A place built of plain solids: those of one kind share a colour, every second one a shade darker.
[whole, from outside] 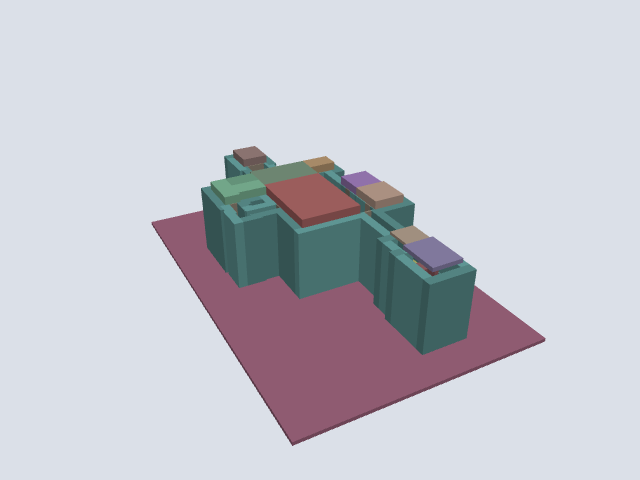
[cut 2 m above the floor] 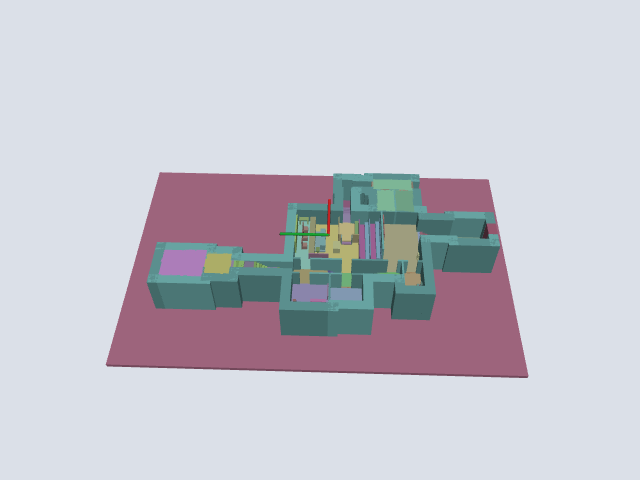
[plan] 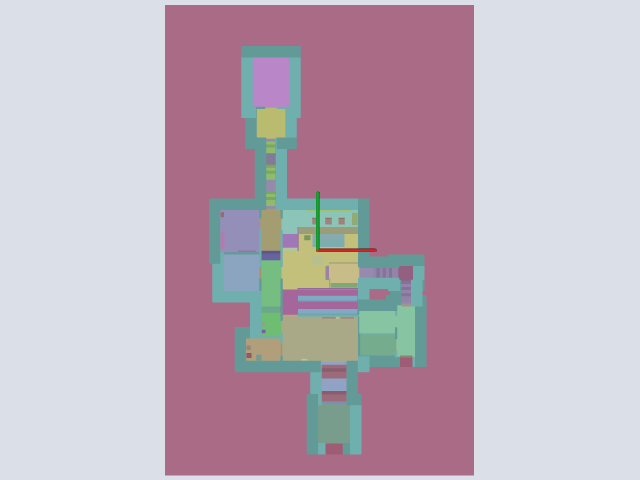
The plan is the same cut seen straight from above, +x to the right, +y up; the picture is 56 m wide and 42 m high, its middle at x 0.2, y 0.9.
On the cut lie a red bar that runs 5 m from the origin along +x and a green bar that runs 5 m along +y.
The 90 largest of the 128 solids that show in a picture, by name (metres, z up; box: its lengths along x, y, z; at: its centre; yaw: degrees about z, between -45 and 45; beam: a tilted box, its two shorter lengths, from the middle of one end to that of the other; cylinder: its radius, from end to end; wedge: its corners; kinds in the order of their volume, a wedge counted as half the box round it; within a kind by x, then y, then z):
{
 "wall_1": {"box": [1.0, 5.7, 8.38], "at": [-9.02, 1.68, 2.14]},
 "wall_2": {"box": [1.21, 1.0, 8.38], "at": [-8.92, -0.67, 2.14]},
 "wall_3": {"box": [1.0, 4.4, 8.38], "at": [-8.72, -2.37, 2.14]},
 "wall_4": {"box": [4.3, 1.0, 8.38], "at": [-7.07, -4.07, 2.14]},
 "wall_5": {"box": [4.92, 1.0, 8.38], "at": [-7.06, 4.03, 2.14]},
 "wall_6": {"box": [1.0, 3.95, 8.38], "at": [-6.77, -8.7, 2.14]},
 "wall_7": {"box": [3.41, 0.2, 8.38], "at": [-6.62, -0.27, 2.14]},
 "wall_8": {"box": [1.0, 6.3, 8.38], "at": [-6.19, 14.72, 2.14]},
 "wall_9": {"box": [2.31, 1.0, 8.38], "at": [-6.12, -7.22, 2.14]},
 "wall_10": {"box": [1.31, 1.0, 8.38], "at": [-6.04, 12.07, 2.14]},
 "wall_11": {"box": [1.0, 3.7, 8.38], "at": [-5.84, 10.72, 2.14]},
 "wall_12": {"box": [1.0, 4.07, 8.38], "at": [-5.42, -5.69, 2.14]},
 "wall_13": {"box": [0.2, 3.25, 8.38], "at": [-5.02, 0.15, 2.14]},
 "wall_14": {"box": [1.0, 6.34, 8.38], "at": [-5.0, 6.7, 2.14]},
 "wall_15": {"box": [5.2, 1.0, 8.38], "at": [-4.09, 17.37, 2.14]},
 "wall_16": {"box": [1.91, 0.2, 8.38], "at": [-4.02, -7.62, 2.14]},
 "wall_17": {"box": [7.53, 1.0, 8.38], "at": [-3.5, -10.17, 2.14]},
 "wall_18": {"box": [1.0, 6.34, 8.38], "at": [-3.18, 6.7, 2.14]},
 "wall_19": {"box": [0.2, 3.7, 8.38], "at": [-3.17, -4.32, 2.14]},
 "wall_20": {"box": [0.2, 3.25, 8.38], "at": [-3.17, 0.15, 2.14]},
 "wall_21": {"box": [1.74, 1.0, 8.38], "at": [-2.71, 9.37, 2.14]},
 "wall_22": {"box": [1.0, 3.7, 8.38], "at": [-2.34, 10.72, 2.14]},
 "wall_23": {"box": [1.21, 1.0, 8.38], "at": [-2.09, 12.07, 2.14]},
 "wall_24": {"box": [1.0, 6.3, 8.38], "at": [-1.99, 14.72, 2.14]},
 "wall_25": {"box": [1.0, 5.3, 8.38], "at": [-0.47, -15.22, 2.14]},
 "wall_26": {"box": [1.22, 1.0, 8.38], "at": [-0.36, -13.07, 2.14]},
 "wall_27": {"box": [1.65, 1.0, 8.38], "at": [-0.14, -17.37, 2.14]},
 "wall_28": {"box": [1.0, 3.9, 8.38], "at": [-0.14, -11.62, 2.14]},
 "wall_29": {"box": [8.12, 1.0, 8.38], "at": [0.47, 4.03, 2.14]},
 "wall_30": {"box": [5.45, 0.2, 8.38], "at": [1.01, -5.72, 2.14]},
 "wall_31": {"box": [1.65, 1.0, 8.38], "at": [3.01, -17.37, 2.14]},
 "wall_32": {"box": [1.0, 3.9, 8.38], "at": [3.01, -11.62, 2.14]},
 "wall_33": {"box": [1.22, 1.0, 8.38], "at": [3.22, -13.07, 2.14]},
 "wall_34": {"box": [1.0, 5.3, 8.38], "at": [3.33, -15.22, 2.14]},
 "wall_35": {"box": [0.2, 4.09, 8.38], "at": [3.63, -7.23, 2.14]},
 "wall_36": {"box": [1.0, 1.4, 8.38], "at": [4.03, -9.97, 2.14]},
 "wall_37": {"box": [1.0, 2.7, 8.38], "at": [4.03, -3.84, 2.14]},
 "wall_38": {"box": [1.0, 5.98, 8.38], "at": [4.03, 1.54, 2.14]},
 "wall_39": {"box": [3.44, 0.2, 8.38], "at": [5.25, -7.26, 2.14]},
 "wall_40": {"box": [3.44, 1.0, 8.38], "at": [5.25, -4.81, 2.14]},
 "wall_41": {"box": [3.61, 1.0, 8.38], "at": [5.34, -2.9, 2.14]},
 "wall_42": {"box": [3.61, 1.0, 8.38], "at": [5.34, -1.04, 2.14]},
 "wall_43": {"box": [3.66, 1.0, 8.38], "at": [5.36, -9.71, 2.14]},
 "wall_44": {"box": [1.0, 1.32, 8.38], "at": [6.47, -4.57, 2.14]},
 "wall_45": {"box": [1.27, 1.0, 8.38], "at": [6.6, -4.41, 2.14]},
 "wall_46": {"box": [1.0, 1.09, 8.38], "at": [6.64, -0.91, 2.14]},
 "wall_47": {"box": [1.0, 2.34, 8.38], "at": [6.82, -3.74, 2.14]},
 "wall_48": {"box": [3.2, 1.0, 8.38], "at": [7.74, -0.87, 2.14]},
 "wall_49": {"box": [1.0, 2.34, 8.38], "at": [8.67, -3.74, 2.14]},
 "wall_50": {"box": [1.0, 3.2, 8.38], "at": [8.84, -1.97, 2.14]},
 "wall_51": {"box": [1.23, 1.0, 8.38], "at": [8.91, -9.71, 2.14]},
 "wall_52": {"box": [1.0, 6.3, 8.38], "at": [9.02, -7.06, 2.14]},
 "ground_under_all_1": {"box": [27.04, 41.17, 0.4], "at": [0.15, 0.89, -1.7]},
 "floor_court_well_1": {"box": [6.8, 9.35, 2.85], "at": [0.23, -1.04, -0.62]},
 "ceil_court_1": {"box": [6.8, 9.35, 1.88], "at": [0.23, -1.04, 6.34]},
 "ceil_holding_1": {"box": [3.24, 2.05, 5.48], "at": [5.25, -8.29, 4.54]},
 "ceil_holding_2": {"box": [3.24, 2.05, 5.48], "at": [5.25, -6.24, 4.54]},
 "ceil_holding_3": {"box": [1.75, 4.5, 5.48], "at": [7.74, -7.06, 4.54]},
 "floor_hall_1": {"box": [6.8, 4.05, 3.17], "at": [0.23, -7.75, -0.47]},
 "floor_library_1": {"box": [3.4, 4.5, 5.62], "at": [-4.09, 14.72, 0.76]},
 "ceil_hall_1": {"box": [6.8, 4.05, 2.66], "at": [0.23, -7.75, 5.95]},
 "step_court_tier_1": {"box": [6.8, 1.15, 3.17], "at": [0.23, -5.14, -0.47]},
 "step_court_tier_2": {"box": [6.8, 2.3, 3.01], "at": [0.23, -4.57, -0.55]},
 "floor_court_magistrates_1": {"box": [6.8, 2.2, 3.33], "at": [0.23, 2.53, -0.39]},
 "floor_retiring_1": {"box": [3.6, 3.9, 3.33], "at": [-6.82, 1.68, -0.39]},
 "floor_library_lobby_1": {"box": [2.7, 2.7, 5.78], "at": [-4.09, 11.12, 0.84]},
 "ceil_porch_1": {"box": [3.0, 3.5, 3.98], "at": [1.43, -15.22, 5.29]},
 "ceil_retiring_1": {"box": [3.6, 3.9, 2.75], "at": [-6.82, 1.68, 5.91]},
 "ceil_clerk_1": {"box": [3.3, 3.4, 3.23], "at": [-6.67, -1.97, 5.67]},
 "floor_clerk_1": {"box": [3.3, 3.4, 2.85], "at": [-6.67, -1.97, -0.62]},
 "floor_passage_north_1": {"box": [1.85, 3.66, 3.33], "at": [-4.09, 1.8, -0.39]},
 "floor_interview_1": {"box": [3.2, 2.15, 3.17], "at": [-4.77, -8.7, -0.47]},
 "floor_porch_1": {"box": [3.0, 3.5, 2.05], "at": [1.43, -15.22, -1.02]},
 "floor_passage_mid_1": {"box": [1.85, 4.04, 2.85], "at": [-4.09, -2.89, -0.62]},
 "ceil_interview_1": {"box": [3.2, 2.15, 2.91], "at": [-4.77, -8.7, 5.83]},
 "floor_court_dock_1": {"box": [2.65, 2.25, 3.15], "at": [2.31, -2.18, -0.47]},
 "floor_passage_south_1": {"box": [1.85, 2.15, 3.17], "at": [-4.09, -6.54, -0.47]},
 "door_leaf_1": {"box": [1.5, 0.97, 5.32], "at": [1.43, -17.39, 0.61]},
 "door_leaf_2": {"box": [1.1, 0.97, 3.87], "at": [7.74, -9.72, -0.12]},
 "floor_court_clerk_1": {"box": [2.8, 1.15, 3.01], "at": [0.94, 0.86, -0.55]},
 "floor_back_stair_level_1": {"box": [1.02, 1.0, 4.21], "at": [-4.09, 5.68, 0.05]},
 "floor_back_stair_level_2": {"box": [1.02, 1.0, 5.08], "at": [-4.09, 7.98, 0.49]},
 "ceil_library_1": {"box": [3.4, 4.5, 0.46], "at": [-4.09, 14.72, 7.05]},
 "floor_street_steps_level_1": {"box": [2.35, 1.1, 2.53], "at": [1.43, -11.77, -0.79]},
 "floor_court_witness_1": {"box": [1.52, 1.2, 3.15], "at": [-2.41, 0.83, -0.47]},
 "floor_dock_stair_level_1": {"box": [1.25, 1.05, 3.15], "at": [4.26, -1.97, -0.47]},
 "floor_dock_stair_1": {"box": [1.4, 1.4, 1.79], "at": [7.74, -1.97, -1.16]},
 "desk_magistrates_court_1": {"box": [5.18, 0.62, 0.79], "at": [0.94, 1.74, 1.67]},
 "rail_bar_court_1": {"box": [5.3, 0.12, 3.85], "at": [0.88, -3.36, -0.12]},
 "ceil_library_lobby_1": {"box": [2.7, 2.7, 0.3], "at": [-4.09, 11.12, 7.13]}
}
